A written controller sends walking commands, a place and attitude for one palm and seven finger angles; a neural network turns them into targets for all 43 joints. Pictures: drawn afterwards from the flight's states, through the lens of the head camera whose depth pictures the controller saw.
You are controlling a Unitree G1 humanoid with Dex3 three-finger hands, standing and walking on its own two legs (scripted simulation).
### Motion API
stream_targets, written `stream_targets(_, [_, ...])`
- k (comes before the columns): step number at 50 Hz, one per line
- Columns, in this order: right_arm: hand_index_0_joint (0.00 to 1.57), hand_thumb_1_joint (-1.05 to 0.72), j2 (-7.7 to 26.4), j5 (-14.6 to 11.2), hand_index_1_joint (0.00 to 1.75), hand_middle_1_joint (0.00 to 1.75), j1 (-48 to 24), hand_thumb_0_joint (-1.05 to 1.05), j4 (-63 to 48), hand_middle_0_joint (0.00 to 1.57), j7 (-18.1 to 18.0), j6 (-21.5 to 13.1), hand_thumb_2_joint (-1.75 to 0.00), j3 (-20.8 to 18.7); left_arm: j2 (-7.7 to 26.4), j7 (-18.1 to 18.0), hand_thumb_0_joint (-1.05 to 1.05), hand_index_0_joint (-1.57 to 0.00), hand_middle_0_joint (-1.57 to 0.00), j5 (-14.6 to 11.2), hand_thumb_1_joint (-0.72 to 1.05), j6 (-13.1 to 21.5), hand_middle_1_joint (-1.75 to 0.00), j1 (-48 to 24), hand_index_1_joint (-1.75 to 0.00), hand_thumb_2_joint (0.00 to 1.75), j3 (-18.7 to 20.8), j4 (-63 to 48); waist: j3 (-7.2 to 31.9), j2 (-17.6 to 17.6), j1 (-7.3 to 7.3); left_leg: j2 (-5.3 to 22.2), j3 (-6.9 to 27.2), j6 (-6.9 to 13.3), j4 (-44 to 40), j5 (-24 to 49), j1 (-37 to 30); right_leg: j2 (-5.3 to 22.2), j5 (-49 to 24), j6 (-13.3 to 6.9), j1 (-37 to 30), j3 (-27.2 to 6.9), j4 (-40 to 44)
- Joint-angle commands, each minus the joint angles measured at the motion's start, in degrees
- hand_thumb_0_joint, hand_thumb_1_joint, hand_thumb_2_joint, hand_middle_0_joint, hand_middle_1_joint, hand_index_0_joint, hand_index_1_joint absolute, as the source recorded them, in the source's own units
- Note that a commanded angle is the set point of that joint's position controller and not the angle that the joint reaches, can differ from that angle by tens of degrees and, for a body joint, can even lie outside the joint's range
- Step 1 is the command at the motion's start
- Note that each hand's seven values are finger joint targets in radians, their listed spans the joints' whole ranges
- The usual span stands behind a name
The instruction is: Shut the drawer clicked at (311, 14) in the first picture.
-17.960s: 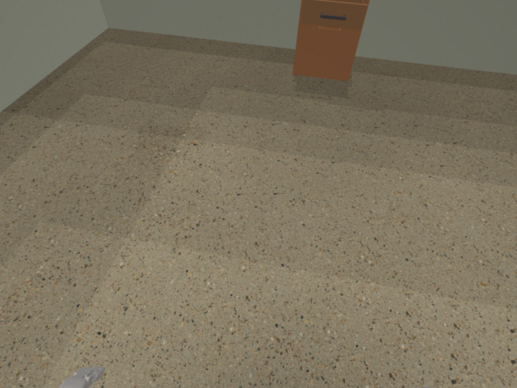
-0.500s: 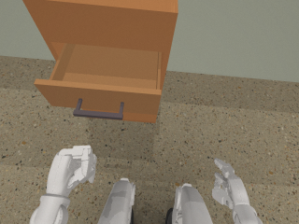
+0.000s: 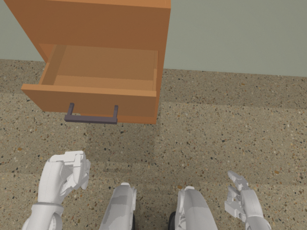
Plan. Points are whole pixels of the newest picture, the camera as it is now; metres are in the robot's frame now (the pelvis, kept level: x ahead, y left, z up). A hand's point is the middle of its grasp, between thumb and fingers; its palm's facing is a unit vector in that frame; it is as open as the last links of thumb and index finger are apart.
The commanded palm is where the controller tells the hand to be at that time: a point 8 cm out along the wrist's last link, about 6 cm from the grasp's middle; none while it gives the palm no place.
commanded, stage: bring the fist close to the handle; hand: left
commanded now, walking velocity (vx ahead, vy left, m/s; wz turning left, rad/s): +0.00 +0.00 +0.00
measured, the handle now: (92, 113) +0.44 +0.22 -0.08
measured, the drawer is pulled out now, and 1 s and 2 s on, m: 0.18 0.18 0.18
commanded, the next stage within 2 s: push the drawer shut in 1.48 s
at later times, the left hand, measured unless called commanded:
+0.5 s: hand (92, 164) +0.27 +0.17 -0.02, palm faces -0.04 -1.00 -0.02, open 3.3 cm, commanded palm +0.26 +0.22 -0.02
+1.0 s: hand (99, 151) +0.32 +0.17 -0.07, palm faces -0.03 -1.00 -0.04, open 3.3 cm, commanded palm +0.31 +0.22 -0.07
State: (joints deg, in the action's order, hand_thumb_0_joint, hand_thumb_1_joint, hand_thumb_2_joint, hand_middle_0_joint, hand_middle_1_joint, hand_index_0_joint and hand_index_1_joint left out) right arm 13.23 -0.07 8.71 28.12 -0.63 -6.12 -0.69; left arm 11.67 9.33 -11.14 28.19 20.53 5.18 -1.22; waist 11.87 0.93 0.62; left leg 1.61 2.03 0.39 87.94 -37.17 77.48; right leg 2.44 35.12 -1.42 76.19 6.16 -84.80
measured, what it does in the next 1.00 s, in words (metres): lowers itself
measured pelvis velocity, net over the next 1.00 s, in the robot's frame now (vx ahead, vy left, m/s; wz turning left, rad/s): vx -0.02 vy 0.01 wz -0.02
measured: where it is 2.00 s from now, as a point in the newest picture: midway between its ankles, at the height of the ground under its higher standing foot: outside the picture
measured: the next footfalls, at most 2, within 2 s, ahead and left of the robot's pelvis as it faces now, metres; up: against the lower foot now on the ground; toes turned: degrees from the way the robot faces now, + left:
none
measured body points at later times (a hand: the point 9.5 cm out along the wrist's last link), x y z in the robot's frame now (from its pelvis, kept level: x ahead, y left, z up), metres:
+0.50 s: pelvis -0.01 +0.00 -0.03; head +0.13 +0.02 +0.40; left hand +0.27 +0.23 -0.02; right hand +0.20 -0.24 -0.12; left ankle +0.03 +0.11 -0.57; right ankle +0.04 -0.11 -0.57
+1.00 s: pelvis -0.02 +0.01 -0.06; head +0.14 +0.03 +0.36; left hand +0.31 +0.23 -0.06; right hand +0.17 -0.24 -0.17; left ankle +0.03 +0.11 -0.57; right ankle +0.04 -0.12 -0.57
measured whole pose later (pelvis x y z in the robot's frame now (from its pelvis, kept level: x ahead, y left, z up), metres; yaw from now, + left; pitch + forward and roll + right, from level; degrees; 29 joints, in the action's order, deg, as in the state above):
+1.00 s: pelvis -0.02 +0.01 -0.06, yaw -1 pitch +32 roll -4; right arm 15.0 0.7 6.7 30.5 0.9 -2.8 0.8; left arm 13.4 9.5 -10.1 29.5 -4.6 8.7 18.1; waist 12.8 0.7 2.1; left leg 1.4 1.7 1.2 100.7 -39.1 94.0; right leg 3.0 36.6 -1.1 92.7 5.4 -97.2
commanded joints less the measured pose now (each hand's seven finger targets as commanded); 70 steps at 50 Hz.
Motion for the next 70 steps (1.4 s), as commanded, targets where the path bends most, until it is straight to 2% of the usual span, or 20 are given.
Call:
stream_targets(1, [0.20,-0.90,7.5,-0.4,0.30,0.30,-1.0,0.00,-8.1,0.20,-0.8,-2.9,-0.90,-3.3,5.1,0.9,0.00,-1.40,-1.40,-1.5,0.90,4.0,-1.60,1.0,-1.60,0.90,3.8,-11.1,20.1,1.2,-0.05,-2.1,0.5,1.1,-11.7,16.2,-12.8,-2.5,-11.8,-0.5,-16.5,-4.2,12.1])
stream_targets(4, [0.20,-0.90,7.4,-0.5,0.30,0.30,-1.1,0.00,-7.9,0.20,-0.9,-2.9,-0.90,-3.3,5.3,1.6,0.00,-1.40,-1.40,-2.1,0.90,3.7,-1.60,1.7,-1.60,0.90,4.6,-10.0,19.3,0.1,-0.02,-2.1,0.5,1.1,-11.7,16.1,-12.3,-2.6,-11.8,-0.4,-17.2,-4.4,12.4])
stream_targets(7, [0.20,-0.90,7.7,-0.4,0.30,0.30,-1.2,0.00,-6.5,0.20,-1.1,-3.0,-0.90,-3.2,5.8,1.9,0.00,-1.40,-1.40,-1.9,0.90,4.0,-1.60,-3.9,-1.60,0.90,5.1,-6.0,16.7,-1.4,1.52,-2.0,0.6,1.3,-9.6,14.2,-9.2,-2.7,-9.8,-0.2,-13.9,-4.7,11.9])
stream_targets(10, [0.20,-0.90,8.2,-0.2,0.30,0.30,-1.4,0.00,-6.3,0.20,-1.2,-3.6,-0.90,-3.2,6.8,3.1,0.00,-1.40,-1.40,-2.5,0.90,5.4,-1.60,-6.4,-1.60,0.90,6.5,-4.0,18.3,-0.4,0.84,-2.1,0.4,1.2,-8.3,13.4,-7.9,-2.5,-8.6,-0.4,-13.2,-5.3,10.7])
stream_targets(14, [0.20,-0.90,8.8,0.0,0.30,0.30,-1.2,0.00,-5.9,0.20,-0.9,-4.0,-0.90,-2.9,6.3,4.0,0.00,-1.40,-1.40,-2.6,0.90,6.1,-1.60,-10.8,-1.60,0.90,5.0,-4.2,20.7,3.0,0.77,-2.1,0.6,1.3,-8.0,14.8,-9.8,-2.5,-9.8,-0.7,-10.7,-4.4,8.8])
stream_targets(17, [0.20,-0.90,9.2,0.1,0.30,0.30,-0.9,0.00,-6.0,0.20,-0.7,-3.8,-0.90,-3.0,7.0,3.8,0.00,-1.40,-1.40,-2.6,0.90,5.1,-1.60,-10.4,-1.60,0.90,5.6,-2.6,22.3,1.6,0.60,-1.9,0.9,1.4,-7.5,16.2,-9.8,-2.7,-11.2,-0.7,-10.5,-4.0,7.7])
stream_targets(20, [0.20,-0.90,9.5,-0.1,0.30,0.30,-1.3,0.00,-6.3,0.20,-0.2,-3.1,-0.90,-3.0,6.7,3.3,0.00,-1.40,-1.40,-2.4,0.90,4.2,-1.60,-11.4,-1.60,0.90,5.5,-2.9,23.8,2.9,0.11,-2.0,1.1,1.2,-7.4,16.1,-9.8,-2.6,-11.1,-0.8,-9.5,-3.7,6.5])
stream_targets(22, [0.20,-0.90,9.6,-0.1,0.30,0.30,-1.3,0.00,-6.1,0.20,-0.1,-2.7,-0.90,-3.0,6.9,2.5,0.00,-1.40,-1.40,-2.1,0.90,3.6,-1.60,-13.0,-1.60,0.90,5.7,-1.8,23.0,1.6,0.57,-1.8,1.6,1.2,-7.0,15.4,-9.0,-2.7,-10.2,-0.8,-7.8,-3.3,5.7])
stream_targets(24, [0.20,-0.90,9.6,0.1,0.30,0.30,-1.5,0.00,-6.2,0.20,0.2,-2.4,-0.90,-2.9,6.1,1.7,0.00,-1.40,-1.40,-1.7,0.90,3.7,-1.60,-14.7,-1.60,0.90,4.8,-2.3,23.8,2.7,0.61,-1.9,1.5,1.0,-6.8,14.3,-9.1,-2.6,-9.4,-0.8,-6.7,-3.3,5.3])
stream_targets(27, [0.20,-0.90,9.9,0.2,0.30,0.30,-1.2,0.00,-5.9,0.20,0.2,-2.0,-0.90,-2.8,7.1,0.6,0.00,-1.40,-1.40,-1.0,0.90,4.1,-1.60,-16.8,-1.60,0.90,5.7,-0.9,23.8,1.4,0.71,-1.9,1.9,1.0,-6.2,13.2,-7.6,-2.7,-8.3,-0.9,-5.4,-3.1,4.3])
stream_targets(31, [0.20,-0.90,10.2,0.4,0.30,0.30,-1.3,0.00,-5.3,0.20,0.4,-1.4,-0.90,-2.6,6.1,-0.2,0.00,-1.40,-1.40,-0.4,0.90,4.8,-1.60,-22.2,-1.60,0.90,4.2,0.6,24.2,2.0,1.64,-2.0,2.2,0.9,-5.4,10.8,-7.0,-2.5,-6.7,-0.9,-2.8,-3.0,3.5])
stream_targets(34, [0.20,-0.90,10.4,0.4,0.30,0.30,-1.0,0.00,-5.1,0.20,0.5,-0.9,-0.90,-2.6,6.7,-0.2,0.00,-1.40,-1.40,0.0,0.90,4.8,-1.60,-22.1,-1.60,0.90,5.0,2.7,25.3,2.4,1.08,-2.0,2.3,0.7,-4.9,11.4,-7.2,-2.5,-7.1,-1.0,-1.8,-2.8,2.5])
stream_targets(36, [0.20,-0.90,10.6,0.4,0.30,0.30,-1.0,0.00,-4.9,0.20,0.5,-0.4,-0.90,-2.5,7.0,-0.2,0.00,-1.40,-1.40,0.0,0.90,4.6,-1.60,-24.9,-1.60,0.90,5.2,4.3,24.3,1.8,1.52,-2.1,2.3,0.8,-4.5,9.8,-5.5,-2.5,-6.0,-1.0,-1.3,-2.9,2.4])
stream_targets(43, [0.20,-0.90,11.0,0.6,0.30,0.30,-0.5,0.00,-4.6,0.20,0.7,0.7,-0.90,-2.5,7.3,-0.4,0.00,-1.40,-1.40,0.2,0.90,4.8,-1.60,-28.7,-1.60,0.90,5.8,6.2,27.7,3.7,1.24,-2.0,2.5,0.5,-2.9,12.5,-6.1,-2.3,-8.0,-1.1,0.5,-2.6,-0.1])
stream_targets(47, [0.20,-0.90,11.0,0.6,0.30,0.30,-0.1,0.00,-4.1,0.20,0.6,1.3,-0.90,-2.4,8.5,-0.2,0.00,-1.40,-1.40,0.2,0.90,5.0,-1.60,-31.1,-1.60,0.90,7.0,8.5,27.6,1.5,1.88,-2.0,2.1,0.8,-0.9,12.8,-3.1,-2.5,-8.5,-1.0,0.1,-3.0,-0.8])
stream_targets(53, [0.20,-0.90,11.6,0.8,0.30,0.30,0.0,0.00,-3.5,0.20,0.6,2.1,-0.90,-2.4,9.4,0.3,0.00,-1.40,-1.40,0.4,0.90,5.9,-1.60,-37.3,-1.60,0.90,7.7,10.6,28.6,4.3,2.15,-2.0,2.3,0.5,0.8,12.7,-3.0,-2.4,-8.4,-1.1,3.9,-2.8,-2.8])
stream_targets(55, [0.20,-0.90,11.5,0.7,0.30,0.30,-0.1,0.00,-3.8,0.20,0.7,2.3,-0.90,-2.5,8.7,0.6,0.00,-1.40,-1.40,0.0,0.90,5.8,-1.60,-36.4,-1.60,0.90,7.4,10.2,30.3,3.3,1.99,-1.9,2.0,0.6,1.2,13.2,-3.2,-2.5,-8.9,-1.0,2.8,-3.1,-2.7])
stream_targets(58, [0.20,-0.90,11.6,0.5,0.30,0.30,0.2,0.00,-4.6,0.20,1.0,3.0,-0.90,-2.5,10.1,1.1,0.00,-1.40,-1.40,-0.6,0.90,5.0,-1.60,-33.1,-1.60,0.90,8.8,7.9,33.0,4.5,0.74,-1.8,1.8,0.6,0.8,15.9,-4.6,-2.6,-11.0,-1.1,0.3,-3.3,-2.8])
stream_targets(66, [0.20,-0.90,11.2,0.2,0.30,0.30,-0.1,0.00,-4.2,0.20,0.7,3.6,-0.90,-2.4,9.0,-0.3,0.00,-1.40,-1.40,-0.4,0.90,3.5,-1.60,-34.8,-1.60,0.90,7.4,6.8,29.5,1.8,2.38,-1.8,1.9,1.0,1.2,12.5,-1.5,-2.7,-8.8,-0.6,0.9,-3.4,-1.9])
stream_targets(70, [0.20,-0.90,10.9,0.4,0.30,0.30,-0.3,0.00,-4.0,0.20,0.7,3.3,-0.90,-2.3,8.8,-0.4,0.00,-1.40,-1.40,-0.3,0.90,4.4,-1.60,-34.3,-1.60,0.90,7.3,6.7,29.9,2.2,2.07,-2.0,1.5,1.0,1.5,13.0,-1.2,-2.6,-9.2,-0.7,0.1,-3.7,-1.9])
